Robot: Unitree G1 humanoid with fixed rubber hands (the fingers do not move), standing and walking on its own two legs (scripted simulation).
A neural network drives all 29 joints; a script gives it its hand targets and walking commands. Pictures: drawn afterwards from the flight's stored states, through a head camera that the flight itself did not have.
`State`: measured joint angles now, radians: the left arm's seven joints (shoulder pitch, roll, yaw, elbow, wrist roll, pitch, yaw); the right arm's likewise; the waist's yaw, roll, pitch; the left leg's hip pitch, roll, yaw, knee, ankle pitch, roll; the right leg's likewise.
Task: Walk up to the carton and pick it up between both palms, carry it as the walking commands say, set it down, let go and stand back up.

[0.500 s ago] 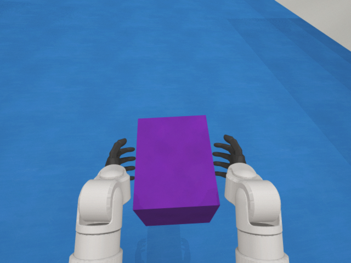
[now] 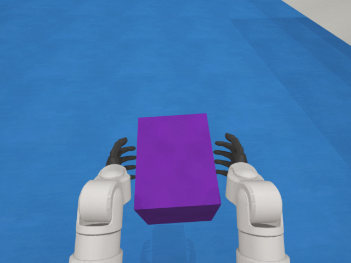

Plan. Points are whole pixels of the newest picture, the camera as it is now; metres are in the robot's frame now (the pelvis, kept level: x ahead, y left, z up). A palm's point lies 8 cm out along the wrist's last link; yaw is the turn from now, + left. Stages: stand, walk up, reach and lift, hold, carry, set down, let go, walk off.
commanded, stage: carry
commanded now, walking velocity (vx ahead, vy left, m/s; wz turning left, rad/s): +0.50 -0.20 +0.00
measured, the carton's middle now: (176, 171) +0.35 +0.00 +0.03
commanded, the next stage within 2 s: none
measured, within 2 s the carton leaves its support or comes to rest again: neither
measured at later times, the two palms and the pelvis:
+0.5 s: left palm (155, 85) +0.62 +0.06 +0.09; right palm (234, 83) +0.62 -0.18 +0.11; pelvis +0.32 -0.06 +0.01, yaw +0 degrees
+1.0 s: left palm (174, 42) +0.95 +0.00 +0.08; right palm (231, 39) +0.96 -0.24 +0.10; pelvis +0.65 -0.13 +0.00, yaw +1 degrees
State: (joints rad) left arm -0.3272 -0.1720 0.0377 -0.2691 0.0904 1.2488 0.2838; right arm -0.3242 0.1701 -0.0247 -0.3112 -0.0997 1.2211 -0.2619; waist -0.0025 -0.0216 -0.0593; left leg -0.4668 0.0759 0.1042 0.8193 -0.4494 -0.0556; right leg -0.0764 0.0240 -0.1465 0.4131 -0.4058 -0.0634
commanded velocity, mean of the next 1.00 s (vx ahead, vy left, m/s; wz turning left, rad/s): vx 0.50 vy -0.20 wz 0.00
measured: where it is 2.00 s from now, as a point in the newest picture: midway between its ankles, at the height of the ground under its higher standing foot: (193, 128)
